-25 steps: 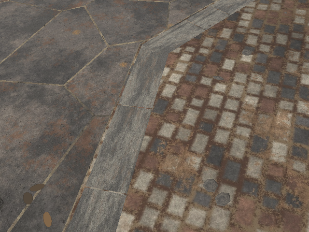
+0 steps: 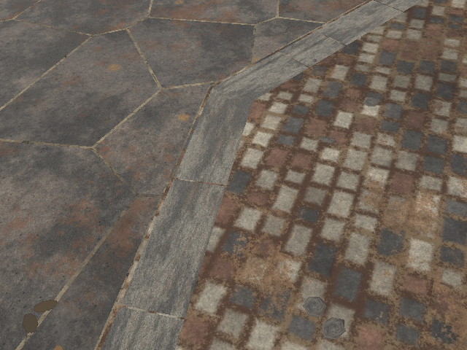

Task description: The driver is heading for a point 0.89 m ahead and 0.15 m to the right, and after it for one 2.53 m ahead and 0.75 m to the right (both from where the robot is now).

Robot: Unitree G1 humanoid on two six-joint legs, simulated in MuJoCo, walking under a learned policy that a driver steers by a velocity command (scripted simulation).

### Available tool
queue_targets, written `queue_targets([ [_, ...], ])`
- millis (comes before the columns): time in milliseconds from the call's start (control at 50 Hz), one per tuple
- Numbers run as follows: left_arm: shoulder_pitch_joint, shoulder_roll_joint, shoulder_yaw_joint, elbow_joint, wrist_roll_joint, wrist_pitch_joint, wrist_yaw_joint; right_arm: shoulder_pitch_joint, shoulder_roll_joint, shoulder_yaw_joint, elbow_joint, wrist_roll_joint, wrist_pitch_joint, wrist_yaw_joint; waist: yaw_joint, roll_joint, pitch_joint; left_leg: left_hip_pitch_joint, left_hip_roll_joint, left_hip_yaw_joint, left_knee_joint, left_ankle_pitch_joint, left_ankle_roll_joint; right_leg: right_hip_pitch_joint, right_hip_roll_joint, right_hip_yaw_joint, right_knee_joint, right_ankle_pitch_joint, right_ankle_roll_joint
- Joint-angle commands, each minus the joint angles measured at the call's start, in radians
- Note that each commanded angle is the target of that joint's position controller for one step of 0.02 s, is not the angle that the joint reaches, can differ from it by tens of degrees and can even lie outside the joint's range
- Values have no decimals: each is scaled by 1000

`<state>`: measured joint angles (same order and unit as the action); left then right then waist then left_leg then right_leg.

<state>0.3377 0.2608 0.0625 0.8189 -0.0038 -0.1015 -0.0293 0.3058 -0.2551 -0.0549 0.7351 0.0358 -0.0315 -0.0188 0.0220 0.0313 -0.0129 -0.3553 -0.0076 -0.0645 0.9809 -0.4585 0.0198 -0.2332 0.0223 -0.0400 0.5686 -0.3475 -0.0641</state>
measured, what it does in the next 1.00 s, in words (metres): walks ahead, turning right: left foot, then right foot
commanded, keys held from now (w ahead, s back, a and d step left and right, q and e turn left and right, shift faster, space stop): w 0.38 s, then w+e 0.62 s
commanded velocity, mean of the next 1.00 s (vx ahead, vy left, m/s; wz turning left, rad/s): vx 0.47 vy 0.00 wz -0.24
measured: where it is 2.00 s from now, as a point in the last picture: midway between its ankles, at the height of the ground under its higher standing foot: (314, 217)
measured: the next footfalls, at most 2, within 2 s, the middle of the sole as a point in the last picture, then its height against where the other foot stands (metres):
left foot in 0.38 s outside the picture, level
right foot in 0.96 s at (298, 314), level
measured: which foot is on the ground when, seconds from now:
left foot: up 0.00-0.36, down 0.38-0.98, up 1.00-1.00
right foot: down 0.00-0.40, up 0.42-0.94, down 0.96-1.00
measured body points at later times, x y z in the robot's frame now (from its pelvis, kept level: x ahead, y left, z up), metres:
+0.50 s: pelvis +0.24 +0.06 +0.00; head +0.28 +0.07 +0.44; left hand +0.26 +0.34 -0.14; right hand +0.42 -0.19 -0.09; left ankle +0.32 +0.15 -0.73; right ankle +0.09 -0.08 -0.64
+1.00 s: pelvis +0.51 +0.00 -0.02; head +0.56 -0.02 +0.43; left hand +0.78 +0.18 -0.10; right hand +0.47 -0.29 -0.15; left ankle +0.34 +0.16 -0.68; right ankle +0.60 -0.10 -0.73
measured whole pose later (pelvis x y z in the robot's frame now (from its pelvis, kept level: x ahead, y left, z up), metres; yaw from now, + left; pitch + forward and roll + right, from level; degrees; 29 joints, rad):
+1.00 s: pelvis +0.51 +0.00 -0.02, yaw -17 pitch +2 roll +1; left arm 0.10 0.27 0.06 0.63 -0.02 -0.04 -0.05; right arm 0.31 -0.29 -0.06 0.86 0.00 -0.05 -0.01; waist -0.03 -0.01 0.06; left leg -0.07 0.06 0.16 0.87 -0.49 -0.01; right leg -0.53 0.03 -0.06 0.65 -0.15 -0.12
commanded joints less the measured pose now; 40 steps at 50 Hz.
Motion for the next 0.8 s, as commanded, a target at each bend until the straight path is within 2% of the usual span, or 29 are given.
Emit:
queue_targets([
  [20,50,135,23,-48,2,-12,8,-140,-93,-26,-121,-8,-58,11,30,-109,105,-537,88,-30,167,132,37,302,-327,521,-391,-117,-179],
  [40,41,119,14,-50,4,-7,11,-149,-90,-29,-117,-17,-58,17,25,-104,96,-498,110,-21,128,191,36,281,-291,439,-403,-17,-152],
  [80,69,99,5,-40,3,-1,14,-156,-67,-25,-114,-20,-54,31,29,-117,74,-449,105,23,58,270,15,269,-246,319,-421,169,-140],
  [140,98,117,5,-23,-1,12,26,-241,-31,-9,-139,-21,-51,39,50,-104,83,-412,89,62,-132,367,-16,250,-215,202,-430,332,-131],
  [180,113,139,8,-15,-1,18,33,-306,-18,0,-157,-17,-56,49,68,-117,96,-353,72,80,-262,450,-26,214,-206,158,-437,342,-125],
  [240,140,160,12,1,-10,22,35,-375,-34,1,-176,-8,-61,64,82,-124,129,-285,54,91,-363,498,-23,190,-235,147,-447,319,-130],
  [280,142,165,15,12,-18,25,34,-402,-52,-2,-191,-5,-64,72,71,-127,147,-282,53,78,-408,479,3,232,-266,148,-432,349,-121],
  [320,129,179,23,18,-20,32,36,-388,-78,-10,-193,-7,-69,77,40,-131,129,-235,37,84,-444,427,38,286,-285,139,-378,493,-102],
  [340,119,194,28,17,-18,35,37,-345,-99,-20,-184,-10,-70,75,9,-144,88,-159,13,101,-450,399,57,305,-282,125,-312,667,-91],
  [360,104,203,31,16,-17,41,39,-241,-128,-36,-156,-13,-67,67,-55,-150,13,-12,-20,129,-464,394,84,301,-258,94,-181,854,-75],
  [380,98,189,25,10,-11,46,42,-70,-168,-58,-106,-13,-62,54,-136,-138,-98,233,-22,128,-457,406,114,211,-214,60,22,904,-46],
  [400,110,130,2,-20,14,45,45,119,-243,-75,-73,-29,-55,37,-190,10,-261,575,207,-138,-428,368,178,-47,-148,40,372,533,-12],
  [420,253,-2,-34,-23,-8,26,37,129,-278,-72,-61,-42,-60,50,-96,280,-412,803,417,-645,-603,47,310,-366,36,130,676,-219,31],
  [440,152,125,-3,-19,-40,12,32,96,-175,-49,-64,-35,-63,48,-137,166,-299,698,391,-661,-702,-82,256,-470,-12,219,772,-199,20],
  [460,44,166,12,-55,-58,7,31,28,-142,-36,-59,-28,-65,45,-121,106,-140,548,367,-489,-718,-27,213,-512,-57,187,764,-99,11],
  [480,1,152,10,-63,-47,7,37,-39,-126,-29,-57,-31,-68,46,-82,21,-68,402,331,-364,-740,120,193,-468,-105,164,721,-8,14],
  [500,-3,139,15,-59,-29,13,40,-84,-100,-25,-54,-40,-75,49,-46,20,-29,301,287,-265,-767,220,180,-423,-135,166,671,52,19],
  [520,34,124,17,-46,-30,27,38,-108,-86,-23,-46,-50,-85,49,-12,56,-28,238,260,-190,-798,269,170,-357,-161,176,649,93,24],
  [540,55,106,16,-36,-33,40,38,-118,-76,-25,-35,-50,-94,49,-1,62,-23,203,246,-142,-825,300,174,-331,-167,172,638,107,31],
  [600,17,84,17,-49,-28,67,44,-111,-96,-33,6,-48,-110,45,7,31,40,153,241,-19,-868,409,177,-392,-169,183,591,172,49],
  [640,-37,84,18,-70,-23,65,44,-89,-109,-36,28,-52,-109,38,-6,15,65,183,236,38,-877,460,176,-461,-161,201,508,264,59],
  [720,-148,69,9,-105,-19,48,19,-70,-136,-37,48,-49,-96,22,-46,-1,85,243,213,156,-881,533,145,-465,-141,137,271,448,57],
  [800,-290,42,-8,-177,-18,44,-9,14,-167,-43,86,-37,-69,13,-108,-21,124,391,259,204,-847,602,139,-529,-135,65,127,434,36],
])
